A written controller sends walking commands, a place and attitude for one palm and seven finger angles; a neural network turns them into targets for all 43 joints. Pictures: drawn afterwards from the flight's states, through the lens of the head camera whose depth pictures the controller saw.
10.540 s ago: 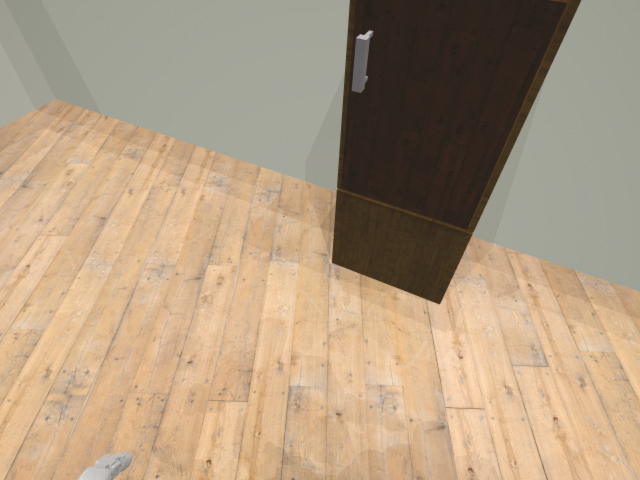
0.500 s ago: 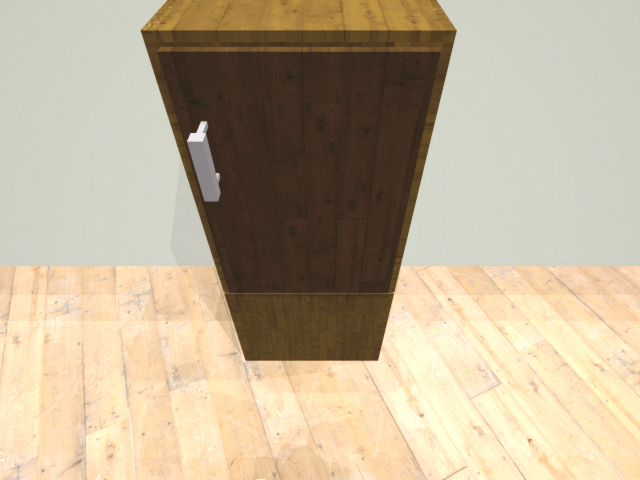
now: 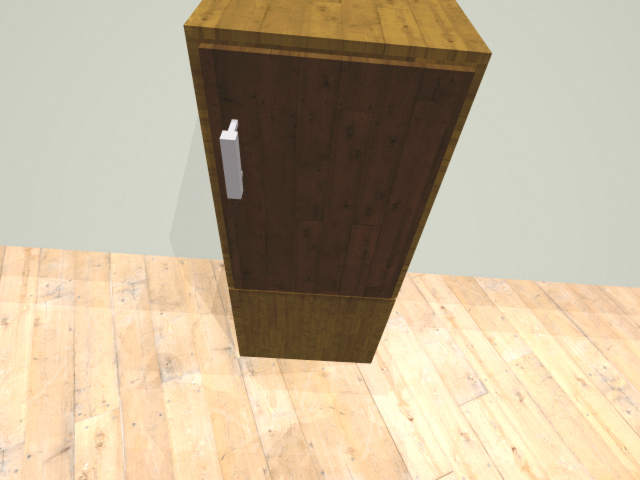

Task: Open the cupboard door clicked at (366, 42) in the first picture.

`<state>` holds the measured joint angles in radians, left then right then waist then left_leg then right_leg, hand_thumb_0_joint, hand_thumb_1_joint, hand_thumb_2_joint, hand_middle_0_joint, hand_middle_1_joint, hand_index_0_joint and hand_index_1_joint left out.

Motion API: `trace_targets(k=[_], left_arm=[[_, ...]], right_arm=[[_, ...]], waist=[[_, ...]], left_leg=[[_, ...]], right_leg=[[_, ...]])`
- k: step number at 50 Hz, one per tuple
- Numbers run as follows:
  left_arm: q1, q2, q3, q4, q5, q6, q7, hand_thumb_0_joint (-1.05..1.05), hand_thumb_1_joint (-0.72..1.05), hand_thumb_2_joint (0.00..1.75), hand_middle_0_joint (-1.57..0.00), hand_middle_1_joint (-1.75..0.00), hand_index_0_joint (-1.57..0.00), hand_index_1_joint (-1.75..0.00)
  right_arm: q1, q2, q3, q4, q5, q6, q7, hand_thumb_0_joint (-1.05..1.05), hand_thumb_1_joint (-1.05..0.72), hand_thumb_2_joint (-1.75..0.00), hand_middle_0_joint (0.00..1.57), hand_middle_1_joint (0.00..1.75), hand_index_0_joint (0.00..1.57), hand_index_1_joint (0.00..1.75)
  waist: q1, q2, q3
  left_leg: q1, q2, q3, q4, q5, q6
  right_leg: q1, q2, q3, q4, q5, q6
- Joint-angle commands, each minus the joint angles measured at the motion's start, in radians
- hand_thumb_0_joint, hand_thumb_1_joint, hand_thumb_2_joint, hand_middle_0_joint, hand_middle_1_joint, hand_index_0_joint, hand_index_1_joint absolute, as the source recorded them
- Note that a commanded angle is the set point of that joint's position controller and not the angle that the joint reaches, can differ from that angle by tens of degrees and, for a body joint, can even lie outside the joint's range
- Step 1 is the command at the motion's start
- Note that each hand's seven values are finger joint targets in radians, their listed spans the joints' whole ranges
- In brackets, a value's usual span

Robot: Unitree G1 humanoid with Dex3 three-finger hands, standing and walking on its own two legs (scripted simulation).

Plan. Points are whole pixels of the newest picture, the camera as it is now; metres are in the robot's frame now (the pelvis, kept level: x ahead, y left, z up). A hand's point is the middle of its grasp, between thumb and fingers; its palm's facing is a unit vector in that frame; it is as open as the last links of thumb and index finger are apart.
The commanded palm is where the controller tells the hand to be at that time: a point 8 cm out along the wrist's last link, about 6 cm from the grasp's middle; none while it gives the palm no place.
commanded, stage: come to a stop and stand still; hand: left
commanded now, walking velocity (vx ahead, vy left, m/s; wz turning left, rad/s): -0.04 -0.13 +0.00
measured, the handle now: (234, 159) +0.59 +0.17 +0.07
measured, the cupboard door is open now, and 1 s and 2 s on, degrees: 0 0 0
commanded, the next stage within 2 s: look again from close up in 0.56 s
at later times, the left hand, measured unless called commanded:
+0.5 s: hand out of the picture +0.05 +0.14 -0.18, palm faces +0.08 -0.98 -0.21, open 7.1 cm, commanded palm none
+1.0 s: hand out of the picture +0.03 +0.19 -0.18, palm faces +0.08 -0.97 -0.24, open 7.4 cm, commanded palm none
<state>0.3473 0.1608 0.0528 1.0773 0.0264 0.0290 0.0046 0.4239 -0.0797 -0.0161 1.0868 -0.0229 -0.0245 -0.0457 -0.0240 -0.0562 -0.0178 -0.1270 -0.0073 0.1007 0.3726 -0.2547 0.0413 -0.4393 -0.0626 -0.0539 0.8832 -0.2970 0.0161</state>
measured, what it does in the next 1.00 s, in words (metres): steps on the spot: right foot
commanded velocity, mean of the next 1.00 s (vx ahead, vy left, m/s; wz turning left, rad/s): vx -0.01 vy -0.01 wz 0.00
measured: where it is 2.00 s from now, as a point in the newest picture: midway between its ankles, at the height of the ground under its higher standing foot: outside the picture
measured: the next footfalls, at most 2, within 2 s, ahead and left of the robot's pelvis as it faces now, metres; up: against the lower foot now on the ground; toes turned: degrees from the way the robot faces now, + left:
right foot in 0.18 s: +0.09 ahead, -0.13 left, +0.00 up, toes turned -5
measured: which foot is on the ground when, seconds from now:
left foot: down 0.00-1.00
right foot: up 0.00-0.16, down 0.18-1.00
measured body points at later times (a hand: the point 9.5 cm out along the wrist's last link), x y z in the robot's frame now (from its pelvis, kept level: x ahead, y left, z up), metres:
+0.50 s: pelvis +0.03 -0.03 +0.00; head +0.03 -0.03 +0.45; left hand +0.04 +0.20 -0.16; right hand +0.02 -0.24 -0.17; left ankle -0.03 +0.09 -0.74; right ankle +0.05 -0.13 -0.74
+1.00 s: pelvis -0.01 -0.01 -0.01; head -0.04 -0.01 +0.44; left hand +0.02 +0.24 -0.16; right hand +0.04 -0.27 -0.15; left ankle -0.03 +0.09 -0.74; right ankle +0.05 -0.13 -0.74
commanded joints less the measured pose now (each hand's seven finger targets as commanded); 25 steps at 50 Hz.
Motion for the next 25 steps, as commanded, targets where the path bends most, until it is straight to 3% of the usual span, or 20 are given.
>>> trace_targets(k=[1, 3, 6, 7, 8, 9, 10, 11, 12, 13, 15, 18, 20, 25], left_arm=[[-0.043, -0.009, -0.014, -0.057, -0.006, -0.021, 0.003, 0.0, 0.9, 0.9, -0.2, -0.3, -0.2, -0.3], [-0.065, -0.003, -0.014, -0.061, -0.01, -0.019, 0.008, 0.0, 0.9, 0.9, -0.2, -0.3, -0.2, -0.3], [-0.041, 0.001, -0.004, -0.051, -0.013, -0.015, 0.013, 0.0, 0.9, 0.9, -0.2, -0.3, -0.2, -0.3], [-0.007, 0.006, -0.002, -0.039, -0.012, -0.019, 0.015, 0.0, 0.9, 0.9, -0.2, -0.3, -0.2, -0.3], [0.029, 0.03, -0.001, -0.021, -0.011, -0.027, 0.019, 0.0, 0.9, 0.9, -0.2, -0.3, -0.2, -0.3], [0.052, 0.055, 0.0, -0.009, -0.01, -0.035, 0.026, 0.0, 0.9, 0.9, -0.2, -0.3, -0.2, -0.3], [0.055, 0.074, -0.003, 0.0, -0.012, -0.04, 0.029, 0.0, 0.9, 0.9, -0.2, -0.3, -0.2, -0.3], [0.04, 0.082, -0.008, -0.001, -0.015, -0.042, 0.03, 0.0, 0.9, 0.9, -0.2, -0.3, -0.2, -0.3], [0.021, 0.079, -0.007, -0.002, -0.016, -0.048, 0.032, 0.0, 0.9, 0.9, -0.2, -0.3, -0.2, -0.3], [-0.007, 0.059, -0.013, -0.005, -0.016, -0.047, 0.036, 0.0, 0.9, 0.9, -0.2, -0.3, -0.2, -0.3], [-0.045, 0.047, -0.018, -0.012, -0.019, -0.044, 0.035, 0.0, 0.9, 0.9, -0.2, -0.3, -0.2, -0.3], [-0.03, 0.037, -0.022, -0.004, -0.019, -0.044, 0.036, 0.0, 0.9, 0.9, -0.2, -0.3, -0.2, -0.3], [-0.019, 0.05, -0.022, 0.002, -0.019, -0.046, 0.036, 0.0, 0.9, 0.9, -0.2, -0.3, -0.2, -0.3], [-0.018, 0.058, -0.025, 0.007, -0.017, -0.048, 0.036, 0.0, 0.9, 0.9, -0.2, -0.3, -0.2, -0.3]], right_arm=[[0.077, -0.14, -0.014, 0.002, -0.003, -0.022, -0.02, 0.0, -0.9, -0.9, 0.2, 0.3, 0.2, 0.3], [0.077, -0.146, -0.019, 0.012, -0.004, -0.014, -0.022, 0.0, -0.9, -0.9, 0.2, 0.3, 0.2, 0.3], [0.041, -0.147, -0.029, 0.021, -0.002, 0.002, -0.023, 0.0, -0.9, -0.9, 0.2, 0.3, 0.2, 0.3], [0.032, -0.141, -0.03, 0.023, 0.001, 0.004, -0.022, 0.0, -0.9, -0.9, 0.2, 0.3, 0.2, 0.3], [0.025, -0.124, -0.027, 0.023, 0.006, 0.003, -0.018, 0.0, -0.9, -0.9, 0.2, 0.3, 0.2, 0.3], [0.036, -0.085, -0.021, 0.022, 0.012, 0.003, -0.013, 0.0, -0.9, -0.9, 0.2, 0.3, 0.2, 0.3], [0.025, -0.06, -0.015, 0.015, 0.017, 0.009, -0.007, 0.0, -0.9, -0.9, 0.2, 0.3, 0.2, 0.3], [0.029, -0.046, -0.014, 0.024, 0.017, 0.015, -0.004, 0.0, -0.9, -0.9, 0.2, 0.3, 0.2, 0.3], [0.035, -0.049, -0.014, 0.034, 0.014, 0.025, -0.004, 0.0, -0.9, -0.9, 0.2, 0.3, 0.2, 0.3], [0.037, -0.05, -0.014, 0.045, 0.012, 0.029, -0.002, 0.0, -0.9, -0.9, 0.2, 0.3, 0.2, 0.3], [0.033, -0.052, -0.009, 0.06, 0.009, 0.026, 0.001, 0.0, -0.9, -0.9, 0.2, 0.3, 0.2, 0.3], [-0.002, -0.071, -0.007, 0.065, 0.007, 0.016, 0.002, 0.0, -0.9, -0.9, 0.2, 0.3, 0.2, 0.3], [-0.014, -0.082, -0.005, 0.06, 0.008, 0.016, 0.002, 0.0, -0.9, -0.9, 0.2, 0.3, 0.2, 0.3], [-0.031, -0.097, -0.004, 0.054, 0.008, 0.02, 0.005, 0.0, -0.9, -0.9, 0.2, 0.3, 0.2, 0.3]], waist=[[0.001, 0.16, 0.091], [-0.01, 0.173, 0.088], [0.011, 0.192, 0.097], [0.028, 0.155, 0.091], [0.042, 0.102, 0.071], [0.036, 0.012, 0.048], [0.027, -0.049, 0.044], [0.016, -0.037, 0.043], [0.007, -0.125, 0.004], [-0.001, -0.118, 0.021], [-0.001, -0.041, 0.082], [0.02, 0.067, 0.086], [0.023, 0.069, 0.073], [0.022, 0.074, 0.086]], left_leg=[[0.039, 0.265, -0.159, -0.096, 0.606, 0.099], [0.041, 0.273, -0.16, -0.058, 0.662, 0.101], [-0.034, 0.267, -0.158, -0.007, 0.571, 0.081], [-0.075, 0.245, -0.153, 0.031, 0.482, 0.058], [-0.123, 0.201, -0.126, 0.074, 0.368, 0.023], [-0.201, 0.145, -0.081, 0.108, 0.179, -0.016], [-0.216, 0.092, -0.04, 0.103, -0.026, -0.04], [-0.183, 0.076, -0.045, 0.096, -0.077, -0.045], [-0.121, 0.085, -0.04, 0.106, -0.073, -0.05], [-0.091, 0.09, -0.042, 0.089, -0.059, -0.049], [-0.077, 0.103, -0.067, 0.025, 0.047, -0.044], [-0.082, 0.13, -0.088, -0.023, 0.143, -0.037], [-0.081, 0.128, -0.084, -0.025, 0.141, -0.039], [-0.071, 0.123, -0.082, -0.043, 0.088, -0.042]], right_leg=[[-0.019, -0.006, 0.007, -0.111, -0.003, 0.006], [0.028, 0.001, -0.004, -0.188, -0.022, 0.002], [0.149, 0.007, -0.01, -0.333, 0.039, -0.003], [0.227, 0.006, -0.011, -0.42, 0.138, -0.004], [0.317, -0.023, 0.032, -0.481, 0.271, -0.011], [0.407, -0.107, 0.118, -0.461, 0.468, -0.043], [0.395, -0.182, 0.159, -0.46, 0.558, -0.084], [0.36, -0.205, 0.16, -0.474, 0.525, -0.11], [0.33, -0.172, 0.164, -0.505, 0.453, -0.114], [0.289, -0.152, 0.143, -0.53, 0.365, -0.107], [0.247, -0.102, 0.096, -0.518, 0.305, -0.081], [0.298, -0.061, 0.064, -0.495, 0.342, -0.055], [0.327, -0.066, 0.065, -0.498, 0.375, -0.052], [0.318, -0.067, 0.072, -0.539, 0.311, -0.049]])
